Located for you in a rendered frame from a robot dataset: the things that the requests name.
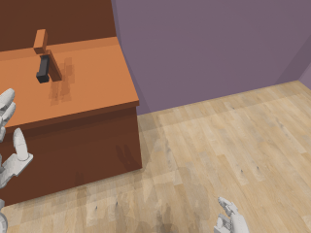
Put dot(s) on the right robot hand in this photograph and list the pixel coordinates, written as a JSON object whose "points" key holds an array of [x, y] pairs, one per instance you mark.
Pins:
{"points": [[236, 223]]}

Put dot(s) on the left robot hand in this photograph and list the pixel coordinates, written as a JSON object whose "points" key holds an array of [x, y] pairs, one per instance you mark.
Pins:
{"points": [[16, 163]]}

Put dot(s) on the counter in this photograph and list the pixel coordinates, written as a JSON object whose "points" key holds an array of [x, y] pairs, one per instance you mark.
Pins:
{"points": [[81, 126]]}

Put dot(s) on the tap lever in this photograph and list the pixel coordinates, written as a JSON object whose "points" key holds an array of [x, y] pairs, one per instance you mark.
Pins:
{"points": [[43, 74]]}

